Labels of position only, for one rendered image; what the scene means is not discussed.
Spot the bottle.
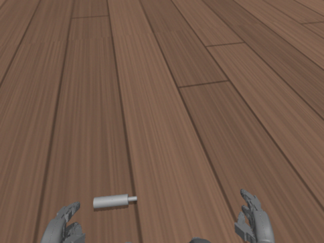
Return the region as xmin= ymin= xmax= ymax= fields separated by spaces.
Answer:
xmin=93 ymin=194 xmax=137 ymax=209

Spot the right robot hand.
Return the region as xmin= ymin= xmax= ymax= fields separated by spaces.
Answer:
xmin=234 ymin=189 xmax=275 ymax=243

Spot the left robot hand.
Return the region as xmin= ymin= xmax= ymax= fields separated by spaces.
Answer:
xmin=40 ymin=201 xmax=86 ymax=243

